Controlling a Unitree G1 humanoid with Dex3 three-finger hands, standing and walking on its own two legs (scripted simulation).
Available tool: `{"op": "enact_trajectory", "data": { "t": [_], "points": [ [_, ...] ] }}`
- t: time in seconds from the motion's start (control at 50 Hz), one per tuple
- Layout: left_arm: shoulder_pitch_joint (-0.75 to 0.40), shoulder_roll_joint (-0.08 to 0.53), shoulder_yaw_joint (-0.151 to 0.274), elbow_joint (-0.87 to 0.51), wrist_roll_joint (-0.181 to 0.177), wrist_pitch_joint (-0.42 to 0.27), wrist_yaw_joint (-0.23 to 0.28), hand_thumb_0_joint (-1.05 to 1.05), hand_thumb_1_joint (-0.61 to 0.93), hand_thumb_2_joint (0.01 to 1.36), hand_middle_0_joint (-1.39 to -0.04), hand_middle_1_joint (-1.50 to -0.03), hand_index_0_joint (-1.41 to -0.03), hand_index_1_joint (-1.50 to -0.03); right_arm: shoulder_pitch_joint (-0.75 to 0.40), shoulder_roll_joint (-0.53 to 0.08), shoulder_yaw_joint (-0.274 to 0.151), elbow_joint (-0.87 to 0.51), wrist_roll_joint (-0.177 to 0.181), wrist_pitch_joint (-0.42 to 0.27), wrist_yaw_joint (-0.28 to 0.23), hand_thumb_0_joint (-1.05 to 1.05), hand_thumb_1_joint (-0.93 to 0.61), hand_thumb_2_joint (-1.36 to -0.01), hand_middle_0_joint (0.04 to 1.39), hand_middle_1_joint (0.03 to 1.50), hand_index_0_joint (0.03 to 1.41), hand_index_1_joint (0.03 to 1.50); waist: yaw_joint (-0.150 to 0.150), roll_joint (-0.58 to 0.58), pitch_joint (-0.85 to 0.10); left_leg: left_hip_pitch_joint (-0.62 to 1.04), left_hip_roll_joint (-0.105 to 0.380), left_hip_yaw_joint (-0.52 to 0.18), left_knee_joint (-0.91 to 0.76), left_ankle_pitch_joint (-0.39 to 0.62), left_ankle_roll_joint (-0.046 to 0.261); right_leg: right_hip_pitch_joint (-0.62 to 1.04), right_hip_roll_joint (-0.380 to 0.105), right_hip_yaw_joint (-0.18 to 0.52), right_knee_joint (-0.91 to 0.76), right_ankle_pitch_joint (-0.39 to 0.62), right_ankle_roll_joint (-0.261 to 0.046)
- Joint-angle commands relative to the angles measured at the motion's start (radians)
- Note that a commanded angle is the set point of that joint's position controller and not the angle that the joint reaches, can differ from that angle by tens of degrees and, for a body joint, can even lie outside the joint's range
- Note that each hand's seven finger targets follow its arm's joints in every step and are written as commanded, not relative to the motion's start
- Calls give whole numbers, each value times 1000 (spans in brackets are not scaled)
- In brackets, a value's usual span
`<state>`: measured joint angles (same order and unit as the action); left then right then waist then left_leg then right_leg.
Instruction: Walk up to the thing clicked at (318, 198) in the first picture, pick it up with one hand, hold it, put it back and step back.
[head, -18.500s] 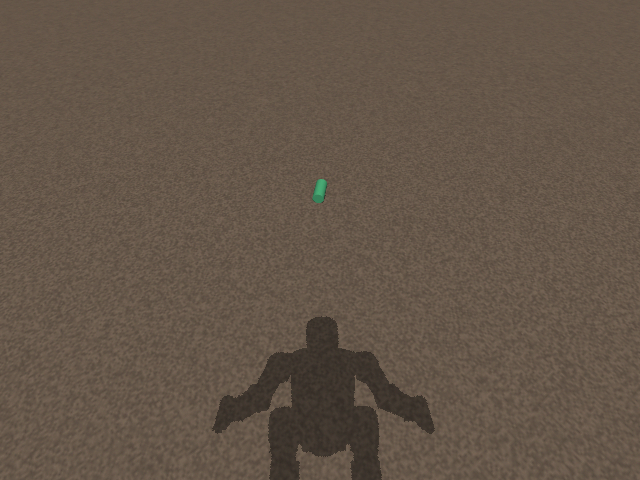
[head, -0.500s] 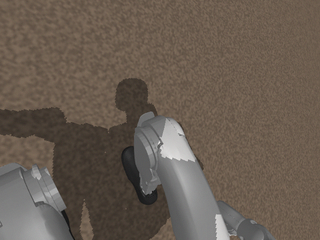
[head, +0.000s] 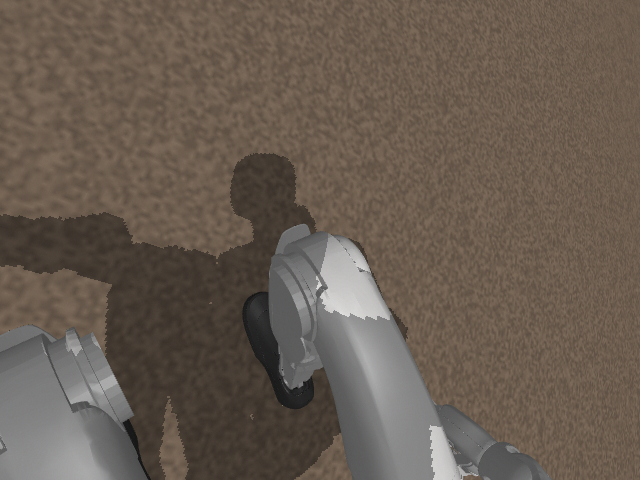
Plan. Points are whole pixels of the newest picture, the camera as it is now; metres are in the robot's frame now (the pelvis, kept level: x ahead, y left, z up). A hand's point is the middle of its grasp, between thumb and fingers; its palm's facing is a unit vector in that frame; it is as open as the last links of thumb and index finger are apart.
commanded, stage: settle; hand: left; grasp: from above
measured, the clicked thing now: out of the picture +0.46 +0.34 -0.28
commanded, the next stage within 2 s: lift in 0.72 s
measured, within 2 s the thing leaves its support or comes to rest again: leaves its support in 0.14 s
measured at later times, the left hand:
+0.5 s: hand out of the picture +0.45 +0.34 -0.17, palm faces -0.43 -0.11 -0.89, open 7.8 cm
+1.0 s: hand out of the picture +0.44 +0.33 -0.12, palm faces -0.43 -0.12 -0.90, open 7.8 cm
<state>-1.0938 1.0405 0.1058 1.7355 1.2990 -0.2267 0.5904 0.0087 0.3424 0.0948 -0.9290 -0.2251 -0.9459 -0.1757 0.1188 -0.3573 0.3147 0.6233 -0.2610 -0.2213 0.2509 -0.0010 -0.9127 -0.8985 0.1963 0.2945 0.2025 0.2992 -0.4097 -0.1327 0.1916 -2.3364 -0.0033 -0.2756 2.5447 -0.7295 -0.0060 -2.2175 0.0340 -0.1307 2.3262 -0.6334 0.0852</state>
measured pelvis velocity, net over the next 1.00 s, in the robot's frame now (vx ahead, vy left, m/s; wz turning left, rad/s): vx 0.00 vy -0.01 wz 0.12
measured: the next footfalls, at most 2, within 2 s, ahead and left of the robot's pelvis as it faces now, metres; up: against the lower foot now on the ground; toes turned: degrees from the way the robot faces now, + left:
none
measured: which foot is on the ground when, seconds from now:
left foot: down 0.00-1.00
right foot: down 0.00-1.00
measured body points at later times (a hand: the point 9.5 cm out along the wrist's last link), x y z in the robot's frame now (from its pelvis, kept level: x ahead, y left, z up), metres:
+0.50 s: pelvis +0.01 +0.00 +0.01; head +0.25 +0.11 +0.38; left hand +0.46 +0.34 -0.12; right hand +0.10 -0.26 -0.07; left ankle +0.06 +0.12 -0.28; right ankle +0.13 -0.14 -0.27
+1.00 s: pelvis +0.00 -0.01 +0.03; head +0.23 +0.08 +0.41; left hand +0.45 +0.34 -0.07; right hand +0.07 -0.28 -0.06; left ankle +0.06 +0.12 -0.28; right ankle +0.13 -0.14 -0.28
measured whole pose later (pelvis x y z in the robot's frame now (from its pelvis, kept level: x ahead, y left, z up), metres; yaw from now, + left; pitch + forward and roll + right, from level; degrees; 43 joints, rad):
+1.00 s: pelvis +0.00 -0.01 +0.03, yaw +7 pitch +34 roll -9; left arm -0.92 0.75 0.08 1.27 1.20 -0.18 0.25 -0.01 0.35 0.00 -1.04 -0.01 -1.04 0.00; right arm 0.20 -0.31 0.07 0.67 -0.11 -0.01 0.16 0.00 -0.91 -0.90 0.20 0.29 0.20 0.30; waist -0.26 0.03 -0.05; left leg -2.31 -0.02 -0.15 2.37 -0.67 -0.01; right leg -2.23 -0.02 -0.04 2.25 -0.63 0.06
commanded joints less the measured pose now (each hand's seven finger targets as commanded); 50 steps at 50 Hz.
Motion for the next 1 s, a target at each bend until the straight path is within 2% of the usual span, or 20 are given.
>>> {"op": "enact_trajectory", "data": {
  "t": [0.0, 0.08, 0.12, 0.14, 0.2, 0.22, 0.24, 0.26, 0.3, 0.4, 0.54, 0.6, 0.72, 0.76, 0.78, 0.84, 0.86, 0.88, 0.92, 0.98],
  "points": [
    [-238, 250, 50, -207, -18, 9, 39, 0, 872, 252, -1213, -246, -1239, -223, 207, -339, -128, 28, 3, 11, -10, 0, -908, -903, 200, 300, 200, 300, -18, 660, -763, 589, 42, 109, -303, 310, -14, 370, 35, -141, -139, 293, -105],
    [-260, 242, 70, -335, -12, 14, 25, 0, 945, 252, -1268, -232, -1293, -209, 207, -326, -160, 31, 15, 16, -1, 0, -904, -902, 200, 300, 199, 300, 2, 718, -806, 620, 38, 121, -304, 325, -19, 325, 30, -135, -127, 295, -112],
    [-278, 176, 30, -363, -21, 20, 10, 0, 978, 249, -1297, -204, -1318, -185, 187, -308, -167, 26, 25, 14, 4, 0, -903, -901, 200, 300, 199, 300, -3, 693, -794, 596, 34, 139, -295, 303, -13, 314, 32, -125, -138, 285, -112],
    [-273, 204, 55, -387, -19, 22, 6, 0, 992, 247, -1304, -203, -1325, -184, 195, -313, -179, 38, 29, 15, 6, 0, -903, -901, 200, 300, 199, 300, 4, 704, -800, 603, 34, 143, -300, 304, -13, 316, 31, -121, -145, 283, -114],
    [-233, 213, 93, -523, -34, 32, -10, 0, 1034, 266, -1336, -204, -1356, -185, 212, -308, -216, 44, 53, 28, 5, 0, -899, -900, 200, 300, 199, 300, 70, 755, -927, 667, 28, 151, -322, 360, -18, 325, 25, -109, -140, 306, -121],
    [-190, 119, 41, -494, -41, 41, -27, 0, 1042, 261, -1349, -183, -1366, -168, 214, -288, -226, 50, 61, 33, 10, 0, -901, -901, 200, 300, 199, 300, 68, 737, -914, 659, 27, 158, -315, 368, -18, 307, 26, -104, -144, 313, -124],
    [-214, 93, 32, -493, -49, 46, -37, 0, 1047, 234, -1356, -194, -1383, -169, 228, -276, -227, 69, 61, 37, 17, 0, -899, -899, 200, 300, 199, 300, 47, 709, -897, 627, 24, 163, -315, 348, -11, 311, 26, -102, -148, 310, -119],
    [-210, 102, 39, -512, -47, 54, -44, 0, 1047, 237, -1357, -189, -1382, -166, 229, -280, -236, 69, 69, 46, 14, 0, -898, -900, 200, 300, 199, 300, 69, 706, -898, 613, 20, 167, -327, 344, -9, 299, 24, -100, -159, 305, -120],
    [-197, 58, 18, -485, -62, 73, -75, 0, 1047, 260, -1365, -189, -1386, -170, 234, -272, -255, 71, 84, 56, 13, 0, -898, -899, 200, 299, 199, 299, 76, 664, -873, 589, 19, 166, -339, 316, -2, 260, 22, -91, -164, 271, -121],
    [-223, -26, -26, -470, -85, 95, -158, 0, 1047, 257, -1377, -166, -1391, -155, 255, -261, -277, 69, 103, 82, 9, 0, -901, -901, 200, 300, 199, 300, 68, 565, -848, 553, 8, 163, -367, 269, 8, 246, 12, -78, -184, 234, -121],
    [-269, -4, -23, -548, -107, 69, -248, 0, 1035, 280, -1407, -115, -1402, -124, 264, -241, -288, 54, 121, 125, -26, 0, -905, -904, 199, 300, 199, 300, 87, 495, -927, 534, -4, 191, -369, 266, 18, 338, 4, -49, -216, 234, -117],
    [-267, 27, -3, -552, -100, 49, -261, 0, 1017, 247, -1377, -111, -1382, -110, 264, -239, -287, 42, 122, 143, -45, 0, -900, -901, 200, 300, 199, 300, 92, 460, -895, 497, -13, 208, -367, 251, 21, 350, 1, -43, -239, 210, -119],
    [-267, 73, 32, -642, -83, 12, -264, 0, 991, 218, -1342, -91, -1348, -88, 259, -223, -299, 26, 127, 170, -80, 0, -896, -898, 200, 300, 200, 300, 121, 502, -956, 534, -16, 224, -383, 247, 14, 366, -3, -28, -245, 188, -128],
    [-280, 85, 39, -678, -76, 8, -262, 0, 1013, 254, -1358, -105, -1362, -103, 260, -213, -304, 27, 131, 179, -86, 0, -893, -897, 200, 300, 200, 300, 136, 534, -1000, 568, -13, 227, -403, 253, 12, 378, -4, -21, -240, 196, -127],
    [-268, 88, 42, -659, -72, 11, -259, 0, 1047, 178, -1399, -154, -1426, -129, 258, -216, -309, 26, 131, 184, -89, 0, -926, -911, 199, 300, 199, 300, 134, 533, -989, 567, -13, 229, -400, 246, 13, 373, -3, -17, -247, 185, -130],
    [-258, 71, 43, -669, -86, 25, -260, 0, 964, 221, -1297, -50, -1309, -47, 265, -218, -318, 24, 135, 189, -99, 0, -878, -891, 201, 299, 200, 299, 134, 521, -984, 574, -17, 233, -416, 241, 15, 354, -9, -21, -267, 183, -132],
    [-267, 92, 55, -693, -85, 28, -262, 0, 1004, 179, -1359, -113, -1376, -97, 266, -220, -322, 23, 139, 192, -104, 0, -921, -909, 199, 300, 199, 300, 152, 552, -1001, 589, -18, 230, -437, 234, 12, 341, -11, -23, -263, 172, -136],
    [-234, 51, 31, -677, -91, 41, -272, 0, 1047, 200, -1365, -133, -1387, -111, 263, -203, -326, 20, 143, 193, -104, 0, -908, -904, 200, 300, 200, 300, 154, 556, -1022, 621, -12, 230, -453, 236, 12, 353, -10, -20, -261, 181, -132],
    [-226, 46, 34, -686, -106, 55, -283, 0, 1047, 235, -1374, -161, -1398, -137, 272, -208, -336, 33, 154, 200, -109, 0, -906, -903, 200, 300, 200, 300, 166, 568, -1033, 624, -15, 230, -480, 223, 14, 350, -13, -20, -270, 177, -131],
    [-199, 22, 15, -690, -137, 79, -321, 0, 1047, 235, -1365, -183, -1394, -153, 273, -191, -344, 29, 167, 212, -119, 0, -905, -902, 200, 300, 200, 300, 169, 502, -1046, 618, -16, 238, -493, 221, 25, 389, -9, -8, -300, 179, -126]
  ]
}}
